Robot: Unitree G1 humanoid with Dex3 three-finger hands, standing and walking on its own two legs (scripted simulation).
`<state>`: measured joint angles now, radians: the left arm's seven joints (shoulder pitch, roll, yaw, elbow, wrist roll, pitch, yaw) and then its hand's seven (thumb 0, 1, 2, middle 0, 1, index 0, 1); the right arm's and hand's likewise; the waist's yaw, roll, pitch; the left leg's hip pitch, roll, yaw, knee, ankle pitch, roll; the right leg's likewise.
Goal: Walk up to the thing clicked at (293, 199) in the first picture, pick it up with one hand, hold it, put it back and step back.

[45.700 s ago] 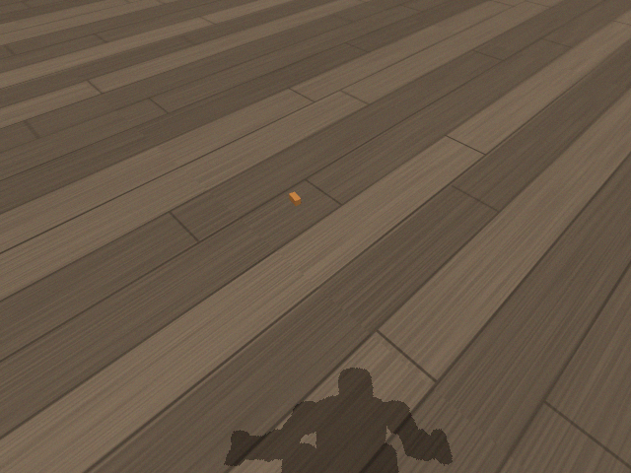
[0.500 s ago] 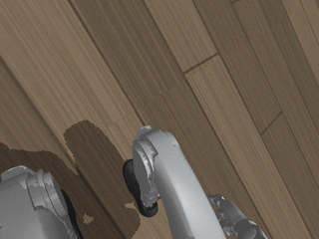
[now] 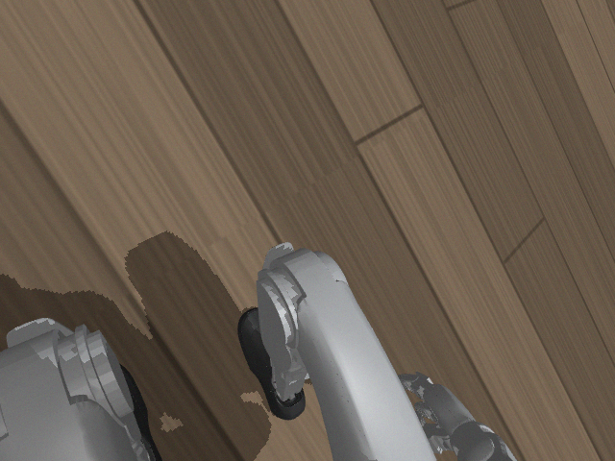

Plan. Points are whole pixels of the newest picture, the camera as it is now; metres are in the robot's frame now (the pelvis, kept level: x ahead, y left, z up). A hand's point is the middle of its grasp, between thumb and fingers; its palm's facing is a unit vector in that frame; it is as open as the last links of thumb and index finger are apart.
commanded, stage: approach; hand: left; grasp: from above
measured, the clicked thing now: out of the picture +0.51 +0.42 -0.31
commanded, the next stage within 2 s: close in in 0.90 s
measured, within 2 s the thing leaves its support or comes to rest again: neither
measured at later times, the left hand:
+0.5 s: hand out of the picture +0.50 +0.42 -0.13, palm faces -0.42 -0.09 -0.91, open 14.4 cm
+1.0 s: hand out of the picture +0.50 +0.42 -0.14, palm faces -0.39 -0.08 -0.92, open 14.3 cm
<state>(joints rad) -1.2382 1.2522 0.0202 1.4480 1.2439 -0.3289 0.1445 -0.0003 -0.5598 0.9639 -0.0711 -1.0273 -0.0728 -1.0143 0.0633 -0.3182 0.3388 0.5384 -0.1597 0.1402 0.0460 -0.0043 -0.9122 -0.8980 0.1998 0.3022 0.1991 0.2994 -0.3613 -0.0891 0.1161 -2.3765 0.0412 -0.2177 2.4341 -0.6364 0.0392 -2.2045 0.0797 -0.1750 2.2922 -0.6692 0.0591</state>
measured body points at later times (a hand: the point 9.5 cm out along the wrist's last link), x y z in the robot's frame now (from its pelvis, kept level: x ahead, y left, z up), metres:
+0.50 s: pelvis +0.00 +0.00 +0.00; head +0.27 +0.13 +0.34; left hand +0.52 +0.42 -0.08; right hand +0.08 -0.26 -0.07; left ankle +0.08 +0.12 -0.29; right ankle +0.11 -0.12 -0.29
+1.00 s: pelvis +0.00 +0.00 +0.00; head +0.27 +0.13 +0.34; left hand +0.52 +0.42 -0.09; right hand +0.08 -0.27 -0.07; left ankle +0.08 +0.12 -0.29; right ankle +0.11 -0.12 -0.29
